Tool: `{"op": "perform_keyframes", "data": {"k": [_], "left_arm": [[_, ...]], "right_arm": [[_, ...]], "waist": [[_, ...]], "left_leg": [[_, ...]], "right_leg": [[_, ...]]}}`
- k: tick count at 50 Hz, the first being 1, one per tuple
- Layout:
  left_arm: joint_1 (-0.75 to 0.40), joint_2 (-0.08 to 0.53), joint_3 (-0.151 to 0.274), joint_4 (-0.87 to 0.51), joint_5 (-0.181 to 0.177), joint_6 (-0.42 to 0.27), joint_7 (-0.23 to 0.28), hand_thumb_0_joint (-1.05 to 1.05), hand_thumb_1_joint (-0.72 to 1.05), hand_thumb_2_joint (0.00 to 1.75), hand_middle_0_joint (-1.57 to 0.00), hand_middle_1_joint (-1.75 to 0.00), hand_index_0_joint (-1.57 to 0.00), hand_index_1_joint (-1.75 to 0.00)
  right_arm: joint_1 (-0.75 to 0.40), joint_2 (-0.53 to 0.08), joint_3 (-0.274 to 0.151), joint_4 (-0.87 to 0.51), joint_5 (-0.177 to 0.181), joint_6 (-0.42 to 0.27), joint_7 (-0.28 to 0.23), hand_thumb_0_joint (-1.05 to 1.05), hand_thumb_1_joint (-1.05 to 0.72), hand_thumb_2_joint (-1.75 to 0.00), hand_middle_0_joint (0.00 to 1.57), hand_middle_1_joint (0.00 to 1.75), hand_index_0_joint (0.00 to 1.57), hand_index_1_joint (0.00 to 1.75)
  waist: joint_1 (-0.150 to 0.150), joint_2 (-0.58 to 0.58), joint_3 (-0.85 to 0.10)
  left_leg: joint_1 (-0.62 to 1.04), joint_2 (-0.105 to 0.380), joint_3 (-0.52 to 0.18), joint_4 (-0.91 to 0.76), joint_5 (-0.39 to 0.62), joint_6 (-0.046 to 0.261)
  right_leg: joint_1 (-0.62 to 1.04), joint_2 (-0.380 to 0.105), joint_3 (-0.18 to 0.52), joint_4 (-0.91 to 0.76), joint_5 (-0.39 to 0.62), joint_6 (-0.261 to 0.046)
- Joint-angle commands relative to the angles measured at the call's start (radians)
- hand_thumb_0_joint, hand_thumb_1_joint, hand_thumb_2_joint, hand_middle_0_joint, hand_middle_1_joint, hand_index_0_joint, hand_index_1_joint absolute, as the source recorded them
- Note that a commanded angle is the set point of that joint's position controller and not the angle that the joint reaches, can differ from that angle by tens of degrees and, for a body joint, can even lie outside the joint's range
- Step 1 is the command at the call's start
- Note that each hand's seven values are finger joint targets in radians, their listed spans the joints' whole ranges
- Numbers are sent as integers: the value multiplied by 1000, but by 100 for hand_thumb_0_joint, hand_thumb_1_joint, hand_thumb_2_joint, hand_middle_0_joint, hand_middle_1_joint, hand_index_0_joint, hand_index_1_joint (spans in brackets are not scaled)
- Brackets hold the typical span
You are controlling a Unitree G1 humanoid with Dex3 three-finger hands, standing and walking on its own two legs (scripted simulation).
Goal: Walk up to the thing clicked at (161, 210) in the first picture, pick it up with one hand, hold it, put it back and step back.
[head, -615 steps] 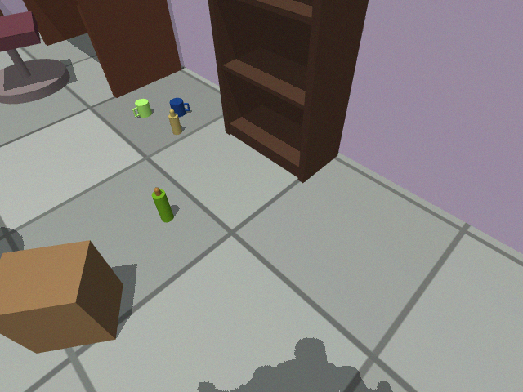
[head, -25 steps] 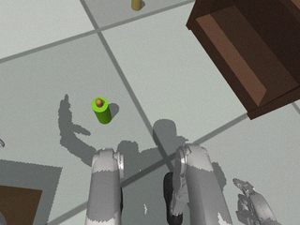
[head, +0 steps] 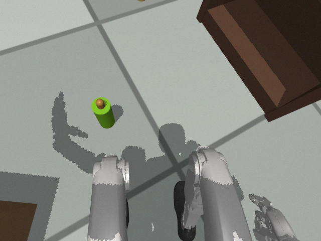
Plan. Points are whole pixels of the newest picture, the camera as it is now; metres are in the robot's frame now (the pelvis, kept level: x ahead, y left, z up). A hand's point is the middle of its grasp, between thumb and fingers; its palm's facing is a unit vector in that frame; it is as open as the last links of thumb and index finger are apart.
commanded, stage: go down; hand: left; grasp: from the side
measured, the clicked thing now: (103, 112) +0.50 +0.17 -0.29
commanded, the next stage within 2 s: approach in 0.24 s
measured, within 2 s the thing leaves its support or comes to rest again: neither
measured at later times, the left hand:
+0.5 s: hand out of the picture +0.43 +0.38 -0.01, palm faces +0.11 -0.99 -0.06, open 17.4 cm
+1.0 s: hand (67, 122) +0.44 +0.27 -0.22, palm faces -0.03 -1.00 +0.03, open 17.5 cm
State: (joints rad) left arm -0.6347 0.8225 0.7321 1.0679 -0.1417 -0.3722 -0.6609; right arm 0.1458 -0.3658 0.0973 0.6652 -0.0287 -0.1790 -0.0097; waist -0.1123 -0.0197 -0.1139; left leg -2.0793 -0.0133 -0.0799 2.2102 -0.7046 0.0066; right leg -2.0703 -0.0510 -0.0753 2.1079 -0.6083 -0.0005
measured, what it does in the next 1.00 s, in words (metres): lowers itself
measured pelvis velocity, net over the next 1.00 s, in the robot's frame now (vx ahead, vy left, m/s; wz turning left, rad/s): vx -0.01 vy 0.01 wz -0.11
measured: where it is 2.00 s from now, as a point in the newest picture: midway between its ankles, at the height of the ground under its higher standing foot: (152, 228)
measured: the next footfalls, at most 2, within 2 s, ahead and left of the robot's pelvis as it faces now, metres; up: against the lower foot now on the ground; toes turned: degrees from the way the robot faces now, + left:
none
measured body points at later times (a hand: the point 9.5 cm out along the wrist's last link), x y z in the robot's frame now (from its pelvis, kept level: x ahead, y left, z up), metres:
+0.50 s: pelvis +0.00 +0.00 -0.02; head +0.21 +0.07 +0.37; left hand +0.41 +0.43 -0.01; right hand +0.13 -0.28 -0.11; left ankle +0.08 +0.12 -0.36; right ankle +0.12 -0.12 -0.36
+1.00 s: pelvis -0.01 +0.01 -0.09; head +0.24 +0.13 +0.26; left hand +0.44 +0.32 -0.22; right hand +0.11 -0.26 -0.15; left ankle +0.08 +0.12 -0.36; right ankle +0.12 -0.12 -0.36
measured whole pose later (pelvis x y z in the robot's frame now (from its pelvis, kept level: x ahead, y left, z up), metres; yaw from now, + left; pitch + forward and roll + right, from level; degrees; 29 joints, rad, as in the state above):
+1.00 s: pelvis -0.01 +0.01 -0.09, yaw -6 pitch +21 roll -13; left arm -0.70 0.82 0.61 1.34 -0.16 -0.84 -0.55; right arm -0.04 -0.38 0.34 0.62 -0.21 -0.12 0.07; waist -0.24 -0.17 0.18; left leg -2.23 -0.02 -0.20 2.56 -0.71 0.02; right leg -2.16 -0.03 -0.18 2.34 -0.56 0.03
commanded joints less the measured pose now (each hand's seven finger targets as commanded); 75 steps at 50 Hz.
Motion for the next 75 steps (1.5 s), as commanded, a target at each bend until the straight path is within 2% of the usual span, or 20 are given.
{"op": "perform_keyframes", "data": {"k": [1, 14, 17, 24, 26, 30, 35, 36, 37, 39, 40, 43, 46, 48, 54, 56, 59, 65, 68, 75], "left_arm": [[-235, 403, 50, -200, -35, -62, -5, 0, -54, 9, -5, -7, -4, -8], [-255, 400, 49, -160, -34, -67, -18, 0, -51, 8, -5, -8, -4, -8], [-275, 449, 71, -177, -29, -74, -17, 0, -52, 13, -7, -12, -4, -14], [-279, 266, -23, -26, -73, -146, -47, 0, -56, 2, -8, -8, -6, -8], [-278, 329, 17, -13, -83, -192, -44, 0, -56, 1, -7, -7, -6, -8], [-277, 261, -19, 68, -114, -269, -40, 0, -59, 2, -8, -9, -6, -9], [-263, 372, 27, 80, -81, -369, 14, 0, -56, 5, -6, -8, -5, -9], [-268, 354, 0, 76, -69, -385, 21, 0, -57, 6, -6, -8, -4, -9], [-297, 413, 46, 18, -63, -408, 35, 0, -54, 6, -6, -8, -4, -9], [-302, 373, 7, 4, -46, -438, 48, 0, -51, 6, -5, -8, -3, -9], [-319, 304, -49, 4, -47, -454, 49, 0, -51, 7, -5, -8, -3, -9], [-313, 370, -12, -22, -33, -504, 81, 0, -51, 6, -6, -8, -4, -9], [-309, 219, -116, 76, -46, -535, 93, 0, -58, 5, -7, -10, -5, -10], [-321, 215, -141, 132, -43, -555, 116, 0, -59, 4, -7, -9, -5, -9], [-324, 199, -163, 257, -19, -637, 227, 0, -61, 0, -8, -7, -7, -7], [-300, 246, -119, 269, -13, -665, 279, 0, -61, 0, -8, -7, -8, -7], [-312, 250, -122, 261, 19, -704, 348, 0, -61, 0, -8, -8, -7, -8], [-296, 191, -212, 302, 80, -751, 431, 0, -61, 2, -6, -7, -6, -7], [-322, 170, -250, 292, 71, -769, 448, 0, -60, 2, -6, -7, -6, -7], [-319, 151, -270, 329, 51, -799, 518, 0, -60, 5, -7, -9, -7, -9]], "right_arm": [[141, -231, -87, -47, 3, -22, -21, 0, -91, -91, 20, 30, 20, 30], [129, -242, -82, -53, 3, -16, -16, 0, -91, -90, 20, 30, 20, 30], [128, -248, -80, -62, -1, -15, -16, 0, -92, -91, 20, 30, 20, 30], [126, -242, -46, -48, -17, -25, -3, 0, -90, -90, 20, 30, 20, 30], [96, -259, -33, -66, -25, -28, 2, 0, -90, -90, 20, 30, 20, 30], [89, -263, 1, -60, -45, -30, 16, 0, -90, -90, 20, 30, 20, 30], [37, -290, 44, -79, -83, -13, 34, 0, -91, -90, 20, 30, 20, 30], [27, -289, 55, -74, -92, -5, 37, 0, -91, -90, 20, 30, 20, 30], [20, -309, 52, -85, -103, 3, 38, 0, -91, -91, 20, 30, 20, 30], [0, -315, 68, -86, -121, 19, 42, 0, -91, -91, 20, 30, 20, 30], [-2, -307, 77, -72, -128, 24, 47, 0, -92, -91, 20, 30, 20, 30], [-37, -336, 93, -78, -155, 36, 48, 0, -93, -91, 20, 30, 20, 30], [-67, -339, 124, -70, -173, 47, 56, 0, -94, -91, 20, 30, 20, 30], [-79, -344, 149, -68, -187, 54, 58, 0, -94, -91, 20, 30, 20, 30], [-147, -363, 211, -87, -227, 82, 83, 0, -95, -91, 20, 30, 20, 30], [-156, -375, 220, -89, -244, 92, 91, 0, -95, -91, 20, 30, 20, 30], [-177, -376, 239, -97, -263, 109, 102, 0, -95, -91, 20, 30, 20, 30], [-211, -388, 252, -104, -299, 139, 114, 0, -94, -91, 20, 30, 20, 30], [-219, -399, 263, -105, -308, 148, 118, 0, -94, -91, 20, 30, 20, 30], [-214, -396, 290, -103, -322, 159, 126, 0, -93, -91, 20, 30, 20, 30]], "waist": [[23, 266, -638], [13, 258, -561], [14, 272, -587], [-67, 183, -455], [-55, 182, -448], [-77, 158, -450], [-54, 230, -477], [-63, 266, -477], [-57, 311, -505], [-82, 381, -513], [-101, 378, -497], [-118, 431, -508], [-179, 383, -420], [-209, 349, -369], [-234, 317, -249], [-218, 313, -254], [-228, 347, -233], [-272, 348, -164], [-300, 337, -157], [-311, 275, -165]], "left_leg": [[447, 2, 20, -317, 154, 17], [413, 3, -4, -306, 108, 18], [414, 4, -4, -299, 101, 17], [318, 5, -11, -219, 90, 22], [291, 5, -11, -191, 94, 23], [254, 5, -7, -129, 102, 20], [271, 13, -13, -84, 146, 8], [298, 17, -22, -86, 160, -1], [334, 21, -24, -74, 190, -4], [384, 27, -40, -72, 228, -17], [392, 30, -52, -71, 209, -20], [427, 36, -61, -37, 237, -27], [387, 41, -86, -9, 201, -27], [345, 42, -92, 16, 182, -22], [296, 47, -133, 22, 121, -28], [281, 46, -131, 38, 113, -25], [297, 49, -143, 34, 130, -34], [273, 55, -168, 27, 84, -36], [268, 53, -182, 35, 60, -31], [240, 45, -184, 71, 82, -22]], "right_leg": [[338, 24, -8, -178, 82, -45], [253, 23, -19, -152, 49, -45], [267, 21, -18, -147, 46, -43], [210, 29, -35, -130, 39, -36], [219, 31, -42, -106, 46, -34], [237, 40, -56, -75, 53, -31], [269, 45, -79, -13, 89, -33], [256, 46, -87, 5, 96, -38], [263, 45, -90, 15, 127, -37], [255, 44, -106, 47, 156, -40], [223, 48, -113, 51, 137, -40], [235, 52, -130, 68, 163, -35], [201, 56, -156, 80, 154, -32], [217, 59, -167, 72, 158, -26], [217, 66, -205, 96, 131, -17], [245, 77, -211, 93, 128, -14], [256, 78, -219, 103, 151, -13], [222, 82, -238, 106, 135, -10], [225, 84, -244, 108, 136, -3], [280, 92, -247, 92, 165, 7]]}}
